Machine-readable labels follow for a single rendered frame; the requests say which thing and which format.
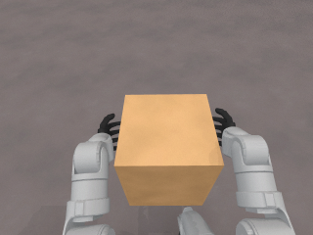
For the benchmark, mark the right robot shin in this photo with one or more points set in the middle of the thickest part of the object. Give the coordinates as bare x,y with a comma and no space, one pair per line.
187,209

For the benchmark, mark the right robot thigh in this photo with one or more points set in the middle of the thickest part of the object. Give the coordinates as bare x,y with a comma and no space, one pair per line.
192,223

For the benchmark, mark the robot left upper arm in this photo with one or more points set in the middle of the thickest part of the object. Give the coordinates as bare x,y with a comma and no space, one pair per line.
94,229

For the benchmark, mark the carton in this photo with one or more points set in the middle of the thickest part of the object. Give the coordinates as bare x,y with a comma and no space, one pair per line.
167,151

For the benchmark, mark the left robot forearm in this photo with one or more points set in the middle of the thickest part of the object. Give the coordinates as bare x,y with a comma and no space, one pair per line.
89,198

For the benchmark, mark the right robot hand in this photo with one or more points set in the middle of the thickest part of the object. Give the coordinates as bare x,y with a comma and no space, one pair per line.
225,120

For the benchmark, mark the robot right upper arm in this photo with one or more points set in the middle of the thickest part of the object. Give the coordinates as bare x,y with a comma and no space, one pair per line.
263,226

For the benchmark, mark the left robot hand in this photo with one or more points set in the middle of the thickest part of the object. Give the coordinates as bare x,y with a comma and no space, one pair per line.
105,127

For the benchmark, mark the right robot forearm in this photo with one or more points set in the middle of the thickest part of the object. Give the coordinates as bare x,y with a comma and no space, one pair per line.
257,190

